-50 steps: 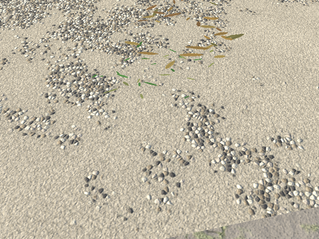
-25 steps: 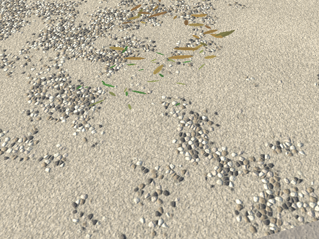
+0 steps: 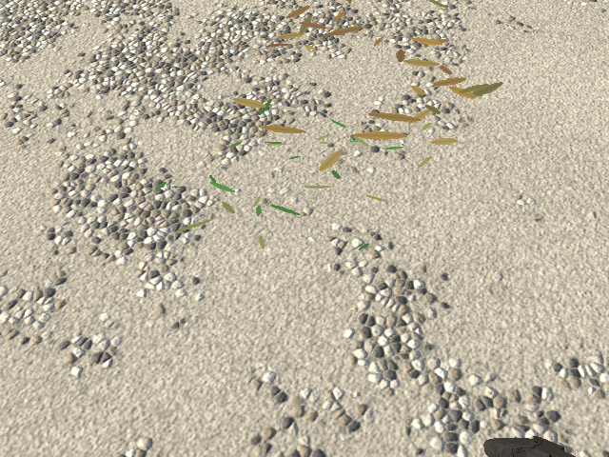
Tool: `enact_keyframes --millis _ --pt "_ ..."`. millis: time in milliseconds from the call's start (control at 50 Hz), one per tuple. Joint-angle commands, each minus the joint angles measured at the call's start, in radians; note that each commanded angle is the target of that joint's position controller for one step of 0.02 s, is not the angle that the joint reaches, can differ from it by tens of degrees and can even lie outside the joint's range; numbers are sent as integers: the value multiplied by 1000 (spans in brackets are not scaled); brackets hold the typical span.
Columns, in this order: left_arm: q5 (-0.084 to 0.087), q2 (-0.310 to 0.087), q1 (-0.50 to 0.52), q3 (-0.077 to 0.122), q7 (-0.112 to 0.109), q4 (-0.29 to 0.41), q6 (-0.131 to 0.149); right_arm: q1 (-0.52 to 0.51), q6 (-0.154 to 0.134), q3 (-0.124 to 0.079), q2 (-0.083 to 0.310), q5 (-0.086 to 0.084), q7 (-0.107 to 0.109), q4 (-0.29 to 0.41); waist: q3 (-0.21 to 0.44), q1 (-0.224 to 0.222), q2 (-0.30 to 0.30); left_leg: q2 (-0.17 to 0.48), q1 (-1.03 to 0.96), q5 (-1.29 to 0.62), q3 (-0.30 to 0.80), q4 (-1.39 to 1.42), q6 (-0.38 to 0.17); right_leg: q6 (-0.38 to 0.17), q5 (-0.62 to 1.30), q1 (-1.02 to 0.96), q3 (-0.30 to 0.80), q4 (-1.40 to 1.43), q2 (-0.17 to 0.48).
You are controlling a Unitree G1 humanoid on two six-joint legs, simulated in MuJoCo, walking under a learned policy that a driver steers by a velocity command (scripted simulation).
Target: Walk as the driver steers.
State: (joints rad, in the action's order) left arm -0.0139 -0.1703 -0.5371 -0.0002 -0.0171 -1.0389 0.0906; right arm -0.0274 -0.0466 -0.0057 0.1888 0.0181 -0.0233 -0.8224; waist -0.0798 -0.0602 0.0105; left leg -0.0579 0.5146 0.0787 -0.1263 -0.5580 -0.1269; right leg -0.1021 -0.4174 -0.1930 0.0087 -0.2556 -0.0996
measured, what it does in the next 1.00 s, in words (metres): walks ahead, turning left: left foot, then right foot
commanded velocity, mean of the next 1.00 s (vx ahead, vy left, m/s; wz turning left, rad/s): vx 0.20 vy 0.00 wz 0.32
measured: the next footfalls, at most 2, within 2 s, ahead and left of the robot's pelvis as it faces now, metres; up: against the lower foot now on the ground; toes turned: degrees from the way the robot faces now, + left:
left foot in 0.02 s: +0.18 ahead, +0.05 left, +0.00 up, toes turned +3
right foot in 0.54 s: +0.35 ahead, -0.11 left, +0.00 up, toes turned +22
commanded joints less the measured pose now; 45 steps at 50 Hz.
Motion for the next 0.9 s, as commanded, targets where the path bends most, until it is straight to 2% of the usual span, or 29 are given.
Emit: enact_keyframes --millis 20,40,60,80,100,120,160,200,240,300,360,440,480,500,520,540,560,580,600,620,640,660,680,720,780,840,900 --pt "1 -178 72 32 -3 62 6 474 -14 -71 195 16 35 -101 227 265 -57 90 -597 91 144 79 -87 -4 1023 290 21 -619 232" --pt "2 -89 18 18 4 81 5 536 -14 -88 265 32 36 -108 309 216 121 351 -777 158 517 92 -179 10 233 543 -56 -990 85" --pt "3 -116 -45 32 13 74 1 481 -6 -87 244 5 20 -113 314 156 159 435 -806 270 885 258 -294 11 -79 777 30 -1180 -1" --pt "-14 -159 57 40 13 102 3 358 -6 -77 191 -20 11 -93 145 119 59 391 -659 385 765 325 -260 -6 37 853 59 -1132 84" --pt "-17 -164 136 43 19 123 9 297 -11 -65 135 -22 4 -84 50 104 10 355 -515 337 665 368 -235 -2 102 835 46 -1077 113" --pt "-19 -147 161 43 21 129 8 282 -19 -56 101 -13 3 -93 6 66 -39 312 -415 232 592 391 -203 7 127 790 49 -1016 142" --pt "-31 -106 155 36 29 138 -14 307 -36 -48 92 -11 13 -120 8 18 -31 249 -310 68 483 404 -168 43 134 702 47 -915 172" --pt "-29 -97 185 35 29 157 -28 343 -49 -54 128 -13 17 -131 4 11 -16 225 -271 -119 417 400 -168 76 142 696 19 -843 174" --pt "-22 -102 256 35 22 189 -39 373 -49 -58 157 -11 18 -134 -7 16 -5 205 -244 -365 354 375 -155 107 195 709 -8 -755 169" --pt "-14 -102 371 32 14 234 -50 431 -34 -54 158 -11 18 -141 27 51 35 153 -277 -637 292 286 -77 127 309 710 -36 -628 134" --pt "-3 -113 455 29 9 267 -61 491 -13 -54 163 -11 28 -139 79 95 77 137 -370 -665 314 215 -29 126 355 725 -32 -556 100" --pt "4 -133 531 24 -2 301 -58 511 15 -63 171 5 45 -120 76 123 99 157 -471 -624 400 129 -47 122 288 745 -1 -447 71" --pt "9 -154 465 29 -8 286 -43 461 21 -73 183 9 52 -94 78 89 109 156 -461 -575 449 69 -33 100 254 641 33 -323 62" --pt "9 -167 399 33 -13 268 -33 420 19 -78 191 3 50 -78 87 55 107 134 -431 -530 459 15 -11 85 288 538 36 -217 55" --pt "-2 -190 306 41 -20 246 -16 384 10 -79 184 -12 43 -60 121 7 65 83 -362 -449 443 -106 22 63 451 368 62 -100 102" --pt "-20 -279 202 59 -33 248 -7 405 0 -65 127 -36 42 -10 267 0 -99 24 -219 -69 357 -348 61 -1 836 111 256 -165 373" --pt "-4 -319 238 69 -27 268 -30 567 16 -68 101 -54 54 -19 383 66 -274 -129 -56 648 215 -560 75 -176 1184 -3 494 -194 599" --pt "13 -243 267 62 -22 281 -48 573 39 -84 186 -12 60 -54 354 84 -153 -46 -20 602 205 -668 81 -204 997 102 504 -166 577" --pt "12 -167 324 42 -24 301 -53 487 53 -92 191 7 52 -54 231 82 -59 -16 -8 510 209 -687 97 -172 811 218 384 -122 495" --pt "5 -140 372 32 -26 307 -60 432 64 -92 171 14 41 -38 166 92 -49 3 -12 451 206 -661 114 -135 687 309 295 -76 424" --pt "-2 -143 382 31 -31 304 -63 402 77 -92 159 18 30 -26 128 96 -96 16 -19 408 205 -641 130 -116 635 363 228 -46 377" --pt "-8 -151 372 33 -32 295 -63 412 88 -87 141 17 22 -28 118 98 -131 3 -49 376 191 -652 142 -115 658 408 173 -36 340" --pt "-11 -156 358 35 -29 285 -60 422 95 -85 131 11 19 -29 130 104 -133 -9 -71 357 189 -650 146 -120 693 424 141 -38 328" --pt "-13 -164 338 37 -23 273 -52 414 103 -83 130 4 21 -24 154 107 -119 -20 -83 343 196 -609 146 -133 697 420 117 -37 332" --pt "-14 -178 330 41 -17 262 -54 364 116 -72 128 10 23 -13 150 97 -135 -3 -99 336 185 -467 140 -132 496 427 115 -10 333" --pt "-17 -200 325 47 -8 252 -66 302 122 -54 120 3 22 0 133 72 -165 9 -186 363 145 -281 125 -123 255 466 120 19 323" --pt "-15 -225 293 55 -1 231 -87 292 113 -44 126 -4 29 -4 119 57 -167 4 -269 356 106 -110 104 -121 177 475 150 9 334"
Over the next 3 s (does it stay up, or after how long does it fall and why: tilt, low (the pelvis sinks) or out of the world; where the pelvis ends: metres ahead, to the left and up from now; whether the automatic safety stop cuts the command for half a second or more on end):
stays up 0.57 0.08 0.02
